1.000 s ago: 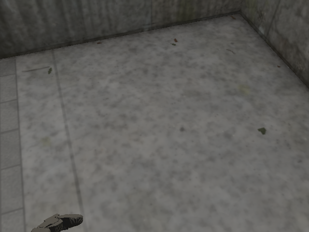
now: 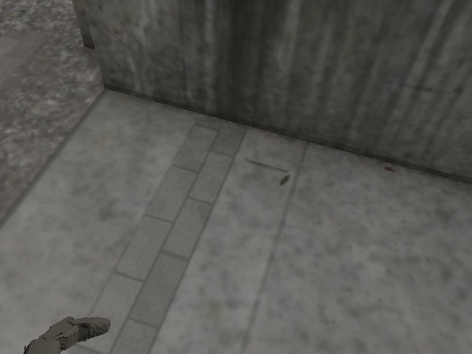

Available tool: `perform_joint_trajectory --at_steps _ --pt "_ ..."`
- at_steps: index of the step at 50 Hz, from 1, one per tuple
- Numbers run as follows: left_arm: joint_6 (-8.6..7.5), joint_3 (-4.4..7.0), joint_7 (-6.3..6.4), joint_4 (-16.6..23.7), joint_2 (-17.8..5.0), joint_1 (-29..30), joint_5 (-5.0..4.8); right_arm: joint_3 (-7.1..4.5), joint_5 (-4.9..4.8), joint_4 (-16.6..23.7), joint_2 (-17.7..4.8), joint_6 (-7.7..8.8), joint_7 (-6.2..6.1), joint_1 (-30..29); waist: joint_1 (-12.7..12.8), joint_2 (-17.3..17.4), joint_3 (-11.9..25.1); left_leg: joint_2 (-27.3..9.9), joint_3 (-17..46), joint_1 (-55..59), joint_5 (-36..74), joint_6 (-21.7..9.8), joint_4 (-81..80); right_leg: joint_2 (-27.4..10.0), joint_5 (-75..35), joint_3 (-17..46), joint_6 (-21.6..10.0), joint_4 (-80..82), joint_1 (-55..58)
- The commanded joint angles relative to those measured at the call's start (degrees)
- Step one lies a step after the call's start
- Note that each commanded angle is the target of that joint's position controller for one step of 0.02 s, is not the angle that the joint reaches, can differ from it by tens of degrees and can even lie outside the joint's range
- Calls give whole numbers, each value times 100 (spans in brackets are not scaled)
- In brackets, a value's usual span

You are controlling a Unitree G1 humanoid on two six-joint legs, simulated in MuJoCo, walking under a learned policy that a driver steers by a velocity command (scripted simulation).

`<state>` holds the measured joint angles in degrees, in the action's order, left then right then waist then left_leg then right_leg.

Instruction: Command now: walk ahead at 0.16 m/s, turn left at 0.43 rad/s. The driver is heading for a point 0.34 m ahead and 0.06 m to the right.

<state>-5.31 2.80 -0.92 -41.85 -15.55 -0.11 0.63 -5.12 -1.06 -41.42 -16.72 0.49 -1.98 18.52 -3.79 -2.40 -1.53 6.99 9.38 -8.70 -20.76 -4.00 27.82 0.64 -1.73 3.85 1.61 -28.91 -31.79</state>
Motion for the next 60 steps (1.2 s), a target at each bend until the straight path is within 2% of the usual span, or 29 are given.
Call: perform_joint_trajectory --at_steps 1,2,3,4,5,6,7,8,9,10,11,12,14,16,17,18,19,20,21,22,24,26,32,37,47,60 --pt "-172 263 1 233 -820 -540 111 -114 16 450 -555 52 -54 -319 544 877 810 -1019 874 158 3371 -251 840 -121 -886 -112 -335 676 1414" --pt "-196 290 37 262 -1085 -952 243 -5 118 607 -265 83 -42 -291 639 261 1501 -595 564 -453 2103 7 2100 -1052 -2891 668 -699 336 2777" --pt "-114 290 44 227 -1182 -1112 306 72 89 458 -7 89 -16 984 152 -1241 2211 228 293 -1931 -2182 392 3797 -2505 -4672 2431 -1951 65 4455" --pt "-25 275 11 217 -958 -1131 50 -7 43 303 -633 59 21 1331 153 -1030 2489 -147 433 -2313 -2057 534 4480 -2706 -2604 3275 -2168 382 4312" --pt "41 179 15 358 -630 -861 -20 -109 -10 302 -960 -54 0 628 384 -489 1777 -336 286 -2552 -1604 687 4785 -2272 -1334 2640 -1908 563 3746" --pt "129 92 18 365 -468 -626 24 -111 10 371 -943 -176 -48 156 401 -159 1358 -474 82 -2579 -1260 757 4663 -1933 -397 2119 -1648 744 3121" --pt "198 24 20 377 -355 -411 30 -110 58 418 -884 -287 -76 -58 354 -128 958 -591 7 -2431 -1074 808 4413 -1701 211 1792 -1539 957 2443" --pt "251 10 25 339 -389 -242 70 -71 52 438 -702 -354 -59 -49 197 -302 697 -723 -105 -2033 -904 811 3909 -1446 666 1450 -1398 1181 1817" --pt "276 30 25 304 -446 -176 100 -9 61 410 -496 -367 -49 12 151 -471 563 -733 -346 -1655 -777 806 3327 -1162 774 1052 -1298 1322 1436" --pt "288 44 28 272 -469 -156 110 47 74 369 -316 -341 -48 74 140 -590 575 -727 -534 -1362 -780 804 2782 -1022 596 785 -1285 1341 1323" --pt "293 62 38 237 -511 -214 101 88 102 348 -228 -301 -49 36 198 -642 658 -746 -626 -1159 -766 790 2329 -1015 332 683 -1333 1302 1381" --pt "299 81 50 193 -565 -312 76 115 123 347 -197 -266 -41 -53 276 -659 780 -784 -646 -1014 -644 759 1935 -1079 206 692 -1398 1238 1533" --pt "333 98 70 138 -651 -445 18 97 107 298 -300 -240 -23 -103 333 -626 952 -795 -682 -722 -80 686 1290 -1219 508 811 -1463 1174 1714" --pt "388 63 81 130 -624 -359 -40 90 127 190 -288 -239 17 -17 196 -542 854 -726 -834 -185 716 522 360 -1153 1424 756 -1293 1134 1429" --pt "396 22 77 79 -531 -463 -56 90 173 195 -300 -241 34 -88 193 -474 739 -726 -819 54 897 400 1 -1037 1993 705 -1074 1146 1193" --pt "374 -32 55 19 -401 -600 -25 86 261 290 -422 -233 31 -208 237 -255 661 -1043 -440 268 1127 233 -149 -902 2538 609 -743 1058 910" --pt "344 -36 22 35 -381 -745 49 22 277 370 -765 -237 6 -387 495 346 461 -1421 -1 -23 778 -14 -223 -508 2814 194 -439 793 770" --pt "327 -41 12 31 -320 -662 70 46 251 255 -588 -210 33 -414 538 835 347 -1355 12 -819 -340 -130 -426 -222 2388 -239 -224 577 1312" --pt "323 -48 19 13 -317 -555 85 123 271 280 -322 -152 57 -519 499 873 200 -1253 -26 -1181 -796 -42 -630 -188 1976 -277 -150 350 1651" --pt "328 -50 28 -40 -272 -599 67 154 297 253 -241 -97 66 -586 543 941 120 -1210 -67 -1333 -780 82 -676 -199 1739 -294 -181 256 1801" --pt "345 -29 58 -150 -351 -738 48 153 259 252 -271 7 69 -579 541 817 31 -1136 -168 -1261 -231 222 -528 -255 1468 -227 -284 216 1778" --pt "334 -29 63 -214 -338 -754 37 146 204 199 -310 54 53 -391 483 590 106 -1098 -225 -1032 304 237 -328 -279 1255 -201 -335 198 1736" --pt "353 -23 83 -435 -326 -758 -11 163 179 159 -253 53 31 -255 430 325 278 -1015 -322 -777 1088 207 -111 -314 573 -196 -304 41 1910" --pt "410 -7 138 -638 -358 -753 -34 168 167 88 -189 51 37 -226 438 255 347 -952 -405 -674 1466 218 -57 -348 287 -171 -302 -44 2047" --pt "513 26 229 -1081 -381 -654 -57 160 158 -213 -134 62 14 -160 461 287 256 -893 -497 -612 1590 242 -176 -359 257 -153 -273 -15 2181" --pt "575 53 301 -1647 -334 -671 -65 190 150 -812 -84 83 -26 -29 476 272 70 -846 -590 -605 1267 267 -436 -314 506 -182 -235 188 2248"
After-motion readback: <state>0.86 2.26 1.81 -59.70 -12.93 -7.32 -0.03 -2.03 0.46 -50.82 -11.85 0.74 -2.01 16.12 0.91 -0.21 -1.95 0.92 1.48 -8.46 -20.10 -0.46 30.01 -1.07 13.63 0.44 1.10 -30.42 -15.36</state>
